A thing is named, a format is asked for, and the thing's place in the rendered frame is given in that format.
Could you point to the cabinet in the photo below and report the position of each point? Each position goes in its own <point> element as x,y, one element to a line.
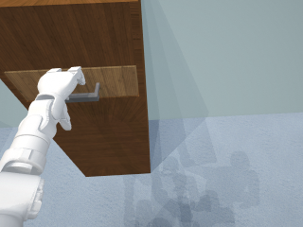
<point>110,136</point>

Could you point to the handle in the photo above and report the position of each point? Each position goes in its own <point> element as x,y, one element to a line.
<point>84,97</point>

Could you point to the left robot forearm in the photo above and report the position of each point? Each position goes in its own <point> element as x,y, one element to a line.
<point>27,152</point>

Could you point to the drawer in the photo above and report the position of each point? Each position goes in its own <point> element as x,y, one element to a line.
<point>114,81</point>

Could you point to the left robot hand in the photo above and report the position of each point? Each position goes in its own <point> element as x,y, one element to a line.
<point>62,83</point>

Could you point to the robot left upper arm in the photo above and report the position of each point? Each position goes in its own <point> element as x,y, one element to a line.
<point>21,197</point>

